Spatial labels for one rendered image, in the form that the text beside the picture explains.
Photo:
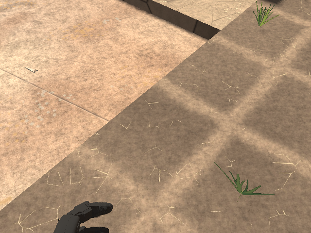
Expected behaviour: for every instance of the robot left hand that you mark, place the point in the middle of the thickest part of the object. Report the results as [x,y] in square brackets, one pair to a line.
[81,213]

